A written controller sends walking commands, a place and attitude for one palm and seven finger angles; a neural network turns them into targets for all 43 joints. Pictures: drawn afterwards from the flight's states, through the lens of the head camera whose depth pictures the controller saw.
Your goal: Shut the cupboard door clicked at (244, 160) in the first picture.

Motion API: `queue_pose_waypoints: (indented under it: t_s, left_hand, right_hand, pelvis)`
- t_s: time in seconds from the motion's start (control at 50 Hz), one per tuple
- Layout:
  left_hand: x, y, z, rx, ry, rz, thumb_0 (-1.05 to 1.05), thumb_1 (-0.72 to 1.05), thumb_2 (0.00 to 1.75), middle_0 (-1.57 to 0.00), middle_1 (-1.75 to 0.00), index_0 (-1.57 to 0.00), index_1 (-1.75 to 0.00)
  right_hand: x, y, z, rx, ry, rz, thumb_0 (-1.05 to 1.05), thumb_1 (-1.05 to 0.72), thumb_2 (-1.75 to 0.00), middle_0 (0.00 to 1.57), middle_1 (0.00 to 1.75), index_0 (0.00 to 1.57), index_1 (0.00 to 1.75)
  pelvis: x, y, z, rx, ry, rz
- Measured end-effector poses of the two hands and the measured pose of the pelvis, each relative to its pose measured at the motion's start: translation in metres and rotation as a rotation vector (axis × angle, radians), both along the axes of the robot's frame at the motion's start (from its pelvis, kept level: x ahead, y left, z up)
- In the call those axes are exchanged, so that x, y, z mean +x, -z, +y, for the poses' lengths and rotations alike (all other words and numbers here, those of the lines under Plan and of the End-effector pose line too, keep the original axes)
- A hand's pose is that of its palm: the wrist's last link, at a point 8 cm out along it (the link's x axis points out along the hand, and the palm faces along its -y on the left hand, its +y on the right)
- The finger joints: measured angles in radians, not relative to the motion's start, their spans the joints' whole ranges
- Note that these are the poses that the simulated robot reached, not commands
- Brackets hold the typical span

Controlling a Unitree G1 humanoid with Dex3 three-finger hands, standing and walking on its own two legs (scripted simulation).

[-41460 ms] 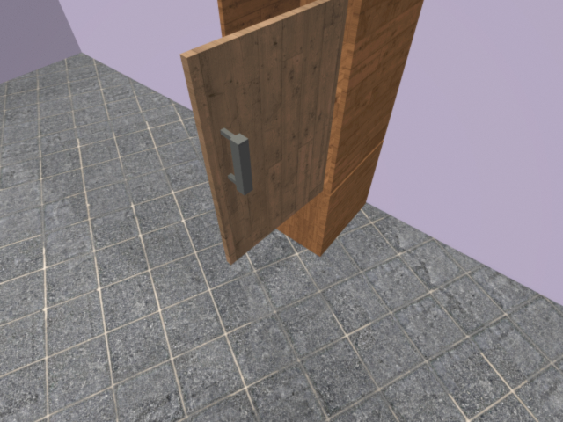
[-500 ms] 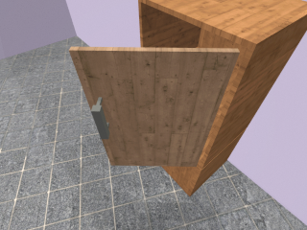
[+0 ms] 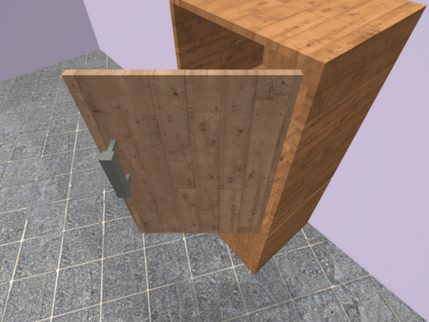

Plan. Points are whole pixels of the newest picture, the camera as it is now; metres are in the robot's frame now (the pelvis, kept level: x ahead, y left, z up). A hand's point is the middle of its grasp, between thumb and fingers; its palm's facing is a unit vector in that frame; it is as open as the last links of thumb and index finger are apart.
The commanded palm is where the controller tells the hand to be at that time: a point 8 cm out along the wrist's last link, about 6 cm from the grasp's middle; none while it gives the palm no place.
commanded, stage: look again from close up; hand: left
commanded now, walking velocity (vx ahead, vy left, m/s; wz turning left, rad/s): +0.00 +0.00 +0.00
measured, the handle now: (118, 169) +0.42 +0.24 +0.03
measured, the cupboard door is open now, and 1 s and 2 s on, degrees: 49 49 49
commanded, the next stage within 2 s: raise the hand and make a fist in 0.18 s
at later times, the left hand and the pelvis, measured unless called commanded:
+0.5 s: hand (127, 279) +0.19 +0.17 +0.00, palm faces +0.25 -0.96 -0.08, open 7.1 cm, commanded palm +0.09 +0.20 -0.06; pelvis -0.02 -0.02 -0.02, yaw +4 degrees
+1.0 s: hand (139, 300) +0.17 +0.15 -0.03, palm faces -0.09 -1.00 -0.01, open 4.7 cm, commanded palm +0.12 +0.22 -0.03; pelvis -0.04 -0.01 -0.10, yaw +4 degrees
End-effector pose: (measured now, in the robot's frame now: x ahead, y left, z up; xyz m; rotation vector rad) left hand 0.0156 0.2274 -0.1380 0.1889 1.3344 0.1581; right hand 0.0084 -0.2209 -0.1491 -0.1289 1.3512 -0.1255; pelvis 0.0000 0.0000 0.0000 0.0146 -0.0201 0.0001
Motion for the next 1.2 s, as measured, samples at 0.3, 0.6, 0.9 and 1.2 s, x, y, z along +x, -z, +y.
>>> queue_pose_waypoints:
  t_s: [0.3, 0.6, 0.9, 1.2]
  left_hand:
    - [-0.018, 0.004, -0.026, -0.020, -0.029, 0.026, 0.01, 0.91, 0.90, -0.20, -0.30, -0.20, -0.30]
    - [0.142, -0.126, -0.035, -0.175, 0.111, -1.393, 0.00, 0.91, 0.90, -0.32, -0.44, -0.32, -0.44]
    - [0.100, -0.126, -0.003, -0.053, 0.161, -1.507, 0.02, 0.90, 0.90, -0.59, -0.73, -0.59, -0.73]
    - [0.118, -0.135, 0.026, -0.015, 0.055, -1.345, 0.02, 0.90, 0.90, -0.87, -1.03, -0.86, -1.03]
  right_hand:
    - [0.010, -0.003, -0.023, -0.018, -0.018, -0.005, 0.01, -0.92, -0.90, 0.20, 0.30, 0.20, 0.30]
    - [0.145, -0.048, -0.052, -0.112, -0.185, -0.825, 0.02, -0.91, -0.90, 0.20, 0.30, 0.20, 0.30]
    - [0.188, 0.012, 0.013, -0.011, -0.320, -0.838, 0.02, -0.91, -0.90, 0.20, 0.30, 0.20, 0.30]
    - [0.131, 0.011, -0.004, -0.073, -0.189, -0.631, 0.02, -0.90, -0.90, 0.21, 0.30, 0.20, 0.30]
  pelvis:
    - [0.000, -0.001, -0.020, -0.010, -0.010, -0.005]
    - [-0.033, 0.055, -0.028, 0.007, -0.050, 0.142]
    - [-0.041, 0.111, -0.021, -0.076, -0.093, 0.233]
    - [-0.023, 0.087, -0.006, -0.058, -0.070, 0.237]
